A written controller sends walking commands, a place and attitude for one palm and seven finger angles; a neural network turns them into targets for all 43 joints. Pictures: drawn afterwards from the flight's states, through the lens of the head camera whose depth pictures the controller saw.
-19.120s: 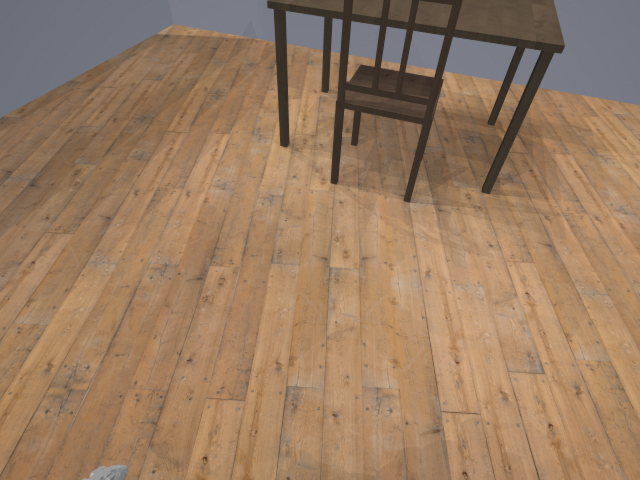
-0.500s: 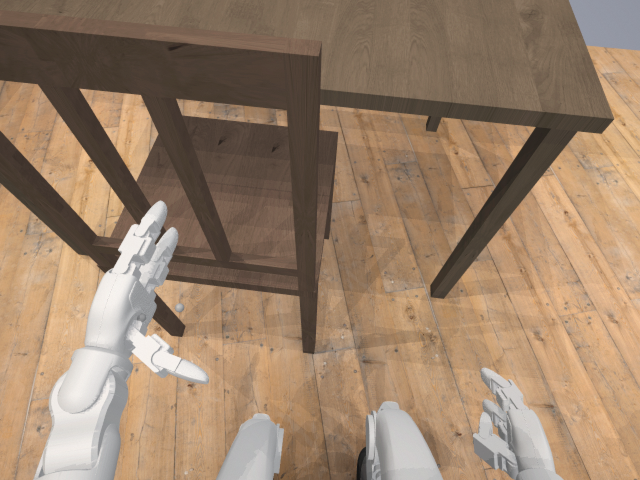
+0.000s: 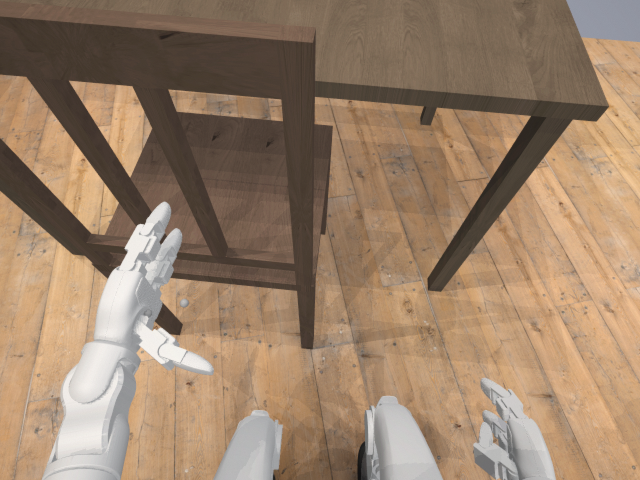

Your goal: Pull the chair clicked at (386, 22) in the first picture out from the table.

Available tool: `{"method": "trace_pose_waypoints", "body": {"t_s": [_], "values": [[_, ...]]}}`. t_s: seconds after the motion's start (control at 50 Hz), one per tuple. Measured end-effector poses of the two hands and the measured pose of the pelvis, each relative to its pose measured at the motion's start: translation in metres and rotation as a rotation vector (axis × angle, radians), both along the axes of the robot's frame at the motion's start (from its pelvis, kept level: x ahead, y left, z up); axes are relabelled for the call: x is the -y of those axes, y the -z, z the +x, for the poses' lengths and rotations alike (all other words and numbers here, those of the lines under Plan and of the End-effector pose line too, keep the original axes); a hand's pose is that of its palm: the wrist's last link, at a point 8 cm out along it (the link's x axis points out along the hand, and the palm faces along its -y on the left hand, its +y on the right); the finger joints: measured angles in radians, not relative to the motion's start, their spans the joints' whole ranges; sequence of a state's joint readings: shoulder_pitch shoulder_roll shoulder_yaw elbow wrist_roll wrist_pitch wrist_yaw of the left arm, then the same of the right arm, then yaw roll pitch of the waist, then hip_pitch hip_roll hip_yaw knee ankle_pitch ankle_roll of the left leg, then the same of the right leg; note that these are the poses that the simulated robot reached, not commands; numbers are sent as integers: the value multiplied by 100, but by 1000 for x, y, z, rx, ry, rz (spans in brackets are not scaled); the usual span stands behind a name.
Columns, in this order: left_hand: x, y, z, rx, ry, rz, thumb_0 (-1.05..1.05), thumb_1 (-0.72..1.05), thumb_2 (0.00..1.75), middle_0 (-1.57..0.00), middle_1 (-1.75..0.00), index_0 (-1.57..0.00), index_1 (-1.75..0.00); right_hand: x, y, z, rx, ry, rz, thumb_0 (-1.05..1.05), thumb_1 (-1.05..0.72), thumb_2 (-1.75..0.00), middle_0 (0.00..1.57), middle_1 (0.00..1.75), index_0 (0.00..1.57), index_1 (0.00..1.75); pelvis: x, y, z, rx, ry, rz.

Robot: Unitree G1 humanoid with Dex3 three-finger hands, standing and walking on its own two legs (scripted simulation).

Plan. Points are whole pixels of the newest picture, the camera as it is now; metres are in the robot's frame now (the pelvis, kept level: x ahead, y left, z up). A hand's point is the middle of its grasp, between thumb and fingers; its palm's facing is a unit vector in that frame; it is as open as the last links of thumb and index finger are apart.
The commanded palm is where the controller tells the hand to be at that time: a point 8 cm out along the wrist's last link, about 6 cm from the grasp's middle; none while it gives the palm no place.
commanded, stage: aim the fingers beside a spindle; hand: left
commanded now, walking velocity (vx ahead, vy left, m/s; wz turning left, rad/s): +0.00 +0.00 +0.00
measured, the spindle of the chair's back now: (119, 183) +0.47 +0.27 +0.05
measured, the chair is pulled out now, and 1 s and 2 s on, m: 0.00 0.00 0.00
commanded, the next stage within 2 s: push the fingers through the gap in 1.42 s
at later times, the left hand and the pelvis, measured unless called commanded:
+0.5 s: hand (180, 303) +0.31 +0.17 +0.04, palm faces -0.07 -1.00 -0.07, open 16.9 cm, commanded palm +0.29 +0.22 +0.04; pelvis +0.00 +0.00 +0.00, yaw +0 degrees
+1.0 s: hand (180, 307) +0.31 +0.17 +0.03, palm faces -0.09 -1.00 -0.04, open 16.9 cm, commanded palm +0.28 +0.22 +0.04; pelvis +0.00 +0.00 +0.00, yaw +0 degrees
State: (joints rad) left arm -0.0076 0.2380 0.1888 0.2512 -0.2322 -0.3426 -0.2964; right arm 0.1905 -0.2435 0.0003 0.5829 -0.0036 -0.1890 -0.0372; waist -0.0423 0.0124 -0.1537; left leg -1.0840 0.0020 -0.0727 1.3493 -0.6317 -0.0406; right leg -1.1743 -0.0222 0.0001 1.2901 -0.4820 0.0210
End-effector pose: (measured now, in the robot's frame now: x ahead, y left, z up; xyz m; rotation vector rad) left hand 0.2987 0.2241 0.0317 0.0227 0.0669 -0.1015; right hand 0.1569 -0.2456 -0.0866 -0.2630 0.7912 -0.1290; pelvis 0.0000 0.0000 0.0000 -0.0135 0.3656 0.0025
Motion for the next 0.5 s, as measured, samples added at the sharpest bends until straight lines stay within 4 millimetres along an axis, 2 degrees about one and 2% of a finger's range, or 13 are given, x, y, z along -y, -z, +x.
{"method": "trace_pose_waypoints", "body": {"t_s": [0.16, 0.36, 0.5], "values": [[-11, -11, -3, 58, -34, 24, -1, -50, 30, -6, -8, -6, -8, -7, -2, 8, 14, -25, 4, 1, -91, -90, 20, 30, 20, 29, -2, 0, 0, 3, -5, -5], [11, -1, -9, 3, 22, -3, -1, -50, 30, -6, -8, -6, -8, -11, -5, 17, 44, -34, 11, 1, -91, -90, 21, 30, 20, 30, -3, 0, 2, 3, -8, -5], [1, -13, -7, 65, -34, 46, -1, -50, 30, -6, -8, -6, -8, -9, -2, 19, 33, -43, 15, 1, -91, -90, 20, 30, 20, 29, 1, 2, 1, 4, -6, -2]]}}
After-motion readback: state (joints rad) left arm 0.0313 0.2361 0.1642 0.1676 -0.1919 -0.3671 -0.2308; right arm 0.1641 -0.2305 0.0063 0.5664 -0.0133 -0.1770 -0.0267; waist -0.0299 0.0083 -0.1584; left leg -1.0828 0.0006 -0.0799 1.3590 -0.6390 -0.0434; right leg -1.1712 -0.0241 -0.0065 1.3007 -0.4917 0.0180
